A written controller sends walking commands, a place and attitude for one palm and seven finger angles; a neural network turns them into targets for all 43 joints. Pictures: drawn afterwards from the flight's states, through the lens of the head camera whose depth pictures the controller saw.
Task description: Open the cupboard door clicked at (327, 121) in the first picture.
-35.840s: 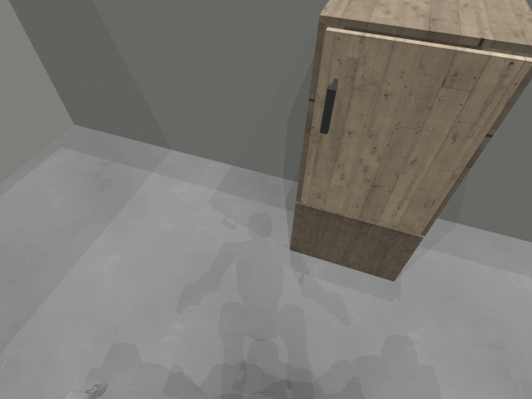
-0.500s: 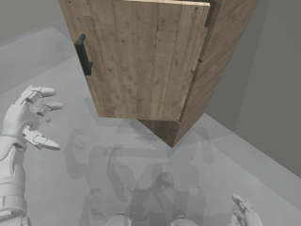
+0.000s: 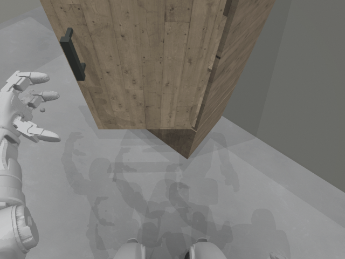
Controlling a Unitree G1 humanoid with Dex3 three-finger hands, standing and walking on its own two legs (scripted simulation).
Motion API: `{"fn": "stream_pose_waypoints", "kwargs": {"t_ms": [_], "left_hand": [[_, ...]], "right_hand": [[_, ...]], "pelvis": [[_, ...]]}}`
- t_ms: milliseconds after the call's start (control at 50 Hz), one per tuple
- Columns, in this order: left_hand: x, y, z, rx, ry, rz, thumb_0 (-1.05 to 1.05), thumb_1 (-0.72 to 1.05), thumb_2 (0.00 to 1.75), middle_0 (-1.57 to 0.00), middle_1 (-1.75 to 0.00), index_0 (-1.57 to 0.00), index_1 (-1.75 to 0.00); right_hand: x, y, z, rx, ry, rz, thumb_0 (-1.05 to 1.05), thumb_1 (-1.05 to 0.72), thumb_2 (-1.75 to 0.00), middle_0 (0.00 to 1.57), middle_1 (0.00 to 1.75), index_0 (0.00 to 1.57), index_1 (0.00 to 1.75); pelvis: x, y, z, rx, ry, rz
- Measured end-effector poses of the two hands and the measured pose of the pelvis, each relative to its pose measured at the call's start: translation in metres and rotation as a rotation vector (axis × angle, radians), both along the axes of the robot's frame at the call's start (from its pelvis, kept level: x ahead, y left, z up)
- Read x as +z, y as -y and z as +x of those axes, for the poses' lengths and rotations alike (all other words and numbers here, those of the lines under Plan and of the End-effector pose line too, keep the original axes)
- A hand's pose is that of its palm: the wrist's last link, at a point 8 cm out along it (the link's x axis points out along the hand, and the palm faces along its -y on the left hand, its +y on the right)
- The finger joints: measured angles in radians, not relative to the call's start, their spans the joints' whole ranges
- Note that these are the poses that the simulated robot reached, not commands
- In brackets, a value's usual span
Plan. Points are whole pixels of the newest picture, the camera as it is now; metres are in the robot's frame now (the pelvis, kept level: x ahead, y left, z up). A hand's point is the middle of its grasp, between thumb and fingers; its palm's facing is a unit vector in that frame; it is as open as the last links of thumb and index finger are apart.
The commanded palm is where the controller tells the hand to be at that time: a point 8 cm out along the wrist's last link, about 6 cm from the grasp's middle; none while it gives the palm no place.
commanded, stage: move the hooked fingers beside the handle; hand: left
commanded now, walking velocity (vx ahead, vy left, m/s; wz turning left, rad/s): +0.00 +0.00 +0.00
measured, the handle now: (75, 55) +0.60 +0.26 +0.07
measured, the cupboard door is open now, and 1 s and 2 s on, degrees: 40 40 40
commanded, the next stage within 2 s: slide the fingers in behind the handle in 1.82 s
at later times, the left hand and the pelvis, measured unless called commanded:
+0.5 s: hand (48, 81) +0.49 +0.29 +0.08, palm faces +0.01 -1.00 -0.01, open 14.0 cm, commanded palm +0.49 +0.34 +0.07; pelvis -0.01 +0.00 -0.02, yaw -1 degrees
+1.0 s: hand (49, 64) +0.56 +0.31 +0.08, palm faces +0.01 -1.00 -0.01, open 14.0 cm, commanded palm +0.55 +0.34 +0.07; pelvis +0.00 +0.02 -0.03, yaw -3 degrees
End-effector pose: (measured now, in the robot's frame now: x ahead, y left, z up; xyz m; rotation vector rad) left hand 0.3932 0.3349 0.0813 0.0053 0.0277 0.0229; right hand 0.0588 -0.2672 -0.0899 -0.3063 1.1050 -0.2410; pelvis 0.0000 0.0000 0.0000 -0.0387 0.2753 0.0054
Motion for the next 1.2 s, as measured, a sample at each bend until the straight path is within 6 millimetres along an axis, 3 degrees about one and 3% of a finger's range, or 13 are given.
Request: {"fn": "stream_pose_waypoints", "kwargs": {"t_ms": [200,460,720,920,1200], "left_hand": [[0.003,-0.003,0.030,-0.006,0.002,0.005,-0.01,-0.50,0.30,-0.30,-1.20,-0.30,-1.20],[0.003,-0.009,0.071,-0.006,-0.013,0.008,-0.01,-0.50,0.30,-0.30,-1.20,-0.30,-1.20],[0.005,-0.015,0.116,-0.010,-0.023,0.003,-0.01,-0.50,0.30,-0.30,-1.20,-0.30,-1.20],[0.002,-0.025,0.141,-0.007,-0.027,0.014,-0.01,-0.50,0.30,-0.30,-1.20,-0.30,-1.20],[-0.007,-0.030,0.139,-0.017,-0.021,0.007,-0.01,-0.50,0.30,-0.30,-1.20,-0.30,-1.20]], "right_hand": [[-0.005,0.004,-0.019,-0.028,-0.075,-0.017,0.01,-0.91,-0.90,0.21,0.30,0.21,0.30],[-0.008,0.007,-0.061,-0.084,-0.222,-0.048,0.01,-0.91,-0.90,0.21,0.30,0.21,0.30],[-0.006,-0.007,-0.097,-0.140,-0.352,-0.049,0.01,-0.91,-0.90,0.21,0.30,0.21,0.30],[-0.006,-0.024,-0.107,-0.167,-0.405,-0.043,0.01,-0.91,-0.90,0.21,0.30,0.21,0.30],[0.000,-0.036,-0.095,-0.158,-0.431,-0.011,0.01,-0.91,-0.90,0.21,0.30,0.21,0.30]], "pelvis": [[-0.007,0.000,-0.004,-0.004,-0.035,-0.007],[-0.016,0.000,-0.008,-0.007,-0.095,-0.023],[-0.022,-0.007,-0.006,-0.017,-0.159,-0.042],[-0.027,-0.014,-0.002,-0.021,-0.203,-0.059],[-0.021,-0.021,0.010,-0.015,-0.203,-0.069]]}}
